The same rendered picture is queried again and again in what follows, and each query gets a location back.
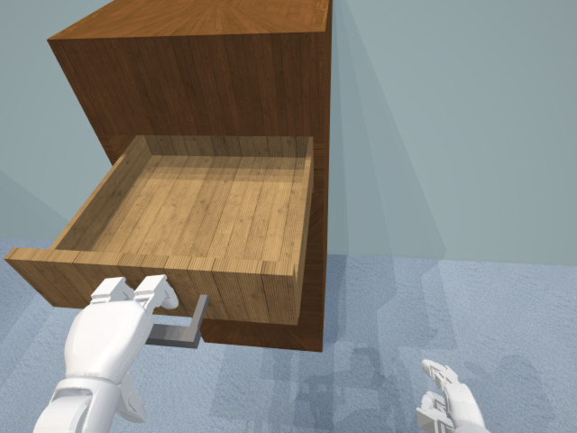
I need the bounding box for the drawer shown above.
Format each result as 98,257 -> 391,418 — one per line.
4,135 -> 314,326

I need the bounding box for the cabinet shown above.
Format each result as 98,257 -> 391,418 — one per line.
47,0 -> 333,353

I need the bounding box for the right robot hand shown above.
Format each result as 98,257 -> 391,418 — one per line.
416,359 -> 486,433

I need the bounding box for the left robot hand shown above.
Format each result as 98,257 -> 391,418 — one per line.
64,274 -> 179,423

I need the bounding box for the handle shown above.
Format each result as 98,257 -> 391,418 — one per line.
145,294 -> 209,349

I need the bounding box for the left robot forearm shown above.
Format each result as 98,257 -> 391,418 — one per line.
33,375 -> 122,433

